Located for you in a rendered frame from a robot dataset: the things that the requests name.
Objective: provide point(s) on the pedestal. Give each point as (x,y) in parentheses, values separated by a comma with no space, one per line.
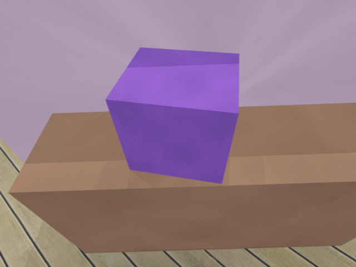
(290,181)

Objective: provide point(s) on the carton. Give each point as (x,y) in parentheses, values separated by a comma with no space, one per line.
(175,112)

